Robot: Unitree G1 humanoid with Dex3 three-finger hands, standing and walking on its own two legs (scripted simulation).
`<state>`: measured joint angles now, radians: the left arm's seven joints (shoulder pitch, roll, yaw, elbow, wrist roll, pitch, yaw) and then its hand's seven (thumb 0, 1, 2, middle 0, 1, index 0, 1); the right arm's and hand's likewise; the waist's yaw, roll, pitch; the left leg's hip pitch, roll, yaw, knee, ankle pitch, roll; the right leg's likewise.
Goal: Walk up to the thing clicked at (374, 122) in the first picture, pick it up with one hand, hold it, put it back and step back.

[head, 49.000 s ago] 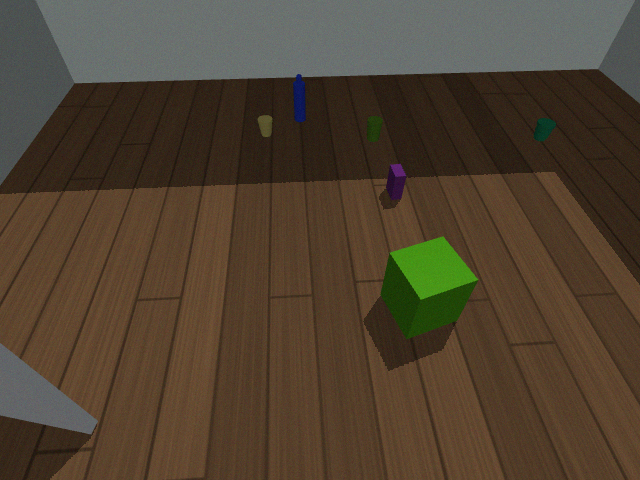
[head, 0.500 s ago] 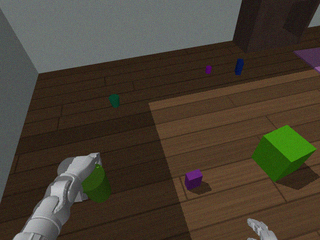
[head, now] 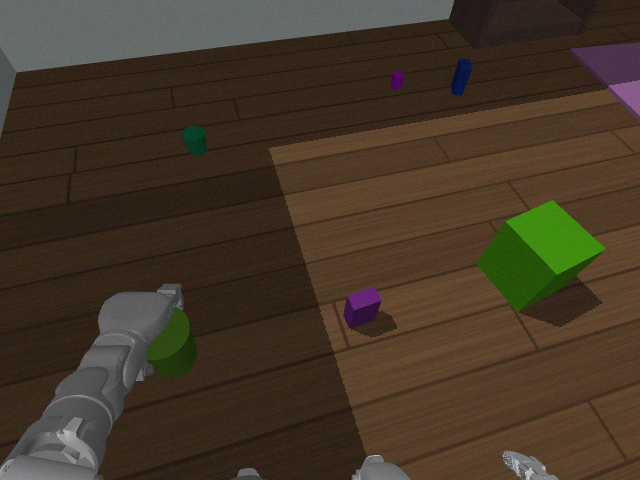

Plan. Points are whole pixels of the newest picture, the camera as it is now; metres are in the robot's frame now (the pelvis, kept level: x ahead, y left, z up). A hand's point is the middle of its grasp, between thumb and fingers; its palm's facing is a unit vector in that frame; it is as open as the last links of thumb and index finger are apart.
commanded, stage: crouch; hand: left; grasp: from above
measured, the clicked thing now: (168, 345) +0.36 +0.21 -0.14
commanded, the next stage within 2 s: lower in 1.48 s
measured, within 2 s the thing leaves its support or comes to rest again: neither
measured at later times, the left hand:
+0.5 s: hand (178, 350) +0.42 +0.26 -0.34, palm faces -0.46 +0.03 -0.89, open 10.9 cm
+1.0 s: hand (188, 356) +0.45 +0.27 -0.47, palm faces -0.46 +0.00 -0.89, open 10.8 cm
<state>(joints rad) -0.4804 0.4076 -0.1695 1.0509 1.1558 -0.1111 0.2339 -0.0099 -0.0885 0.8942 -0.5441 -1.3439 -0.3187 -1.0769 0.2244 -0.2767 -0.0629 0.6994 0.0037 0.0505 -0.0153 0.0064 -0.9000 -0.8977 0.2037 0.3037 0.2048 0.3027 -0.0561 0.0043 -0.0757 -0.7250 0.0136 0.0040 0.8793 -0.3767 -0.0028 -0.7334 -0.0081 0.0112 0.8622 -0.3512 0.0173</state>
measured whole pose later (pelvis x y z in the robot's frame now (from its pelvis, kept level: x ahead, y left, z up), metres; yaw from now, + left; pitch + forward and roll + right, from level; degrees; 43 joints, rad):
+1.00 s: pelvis -0.05 +0.01 -0.31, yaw -4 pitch +39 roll -7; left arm -1.00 0.76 0.11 1.37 1.27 -0.21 0.29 0.01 -0.06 0.87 -0.61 -1.38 -0.31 -1.06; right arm 0.19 -0.30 0.01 0.69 -0.12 -0.04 0.13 0.00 -0.92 -0.91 0.20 0.30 0.20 0.30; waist -0.24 0.02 -0.08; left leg -2.12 0.00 -0.09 2.15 -0.71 0.01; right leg -2.07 -0.01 -0.05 2.06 -0.67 0.03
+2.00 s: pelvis -0.06 +0.01 -0.39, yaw -8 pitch +34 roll -11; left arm -1.11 0.99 0.14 1.50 1.33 -0.26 0.32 0.04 -0.05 0.81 -0.72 -1.20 -0.37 -0.95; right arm 0.18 -0.31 0.17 0.65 -0.16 -0.02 0.15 0.00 -0.92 -0.91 0.20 0.30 0.20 0.30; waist -0.34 -0.04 0.07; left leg -2.33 -0.01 -0.16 2.42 -0.70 0.01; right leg -2.26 0.01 -0.10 2.28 -0.64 0.05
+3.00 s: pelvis -0.06 +0.02 -0.41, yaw -12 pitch +30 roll -14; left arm -1.17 1.13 0.10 1.64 1.34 -0.26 0.42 0.01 -0.16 0.92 -0.40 -1.14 -0.33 -1.05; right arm 0.15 -0.34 0.29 0.60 -0.20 -0.09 0.14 0.00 -0.90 -0.90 0.21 0.30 0.21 0.30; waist -0.39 -0.10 0.15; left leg -2.35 0.00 -0.22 2.51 -0.70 0.02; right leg -2.26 0.04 -0.15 2.31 -0.61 0.06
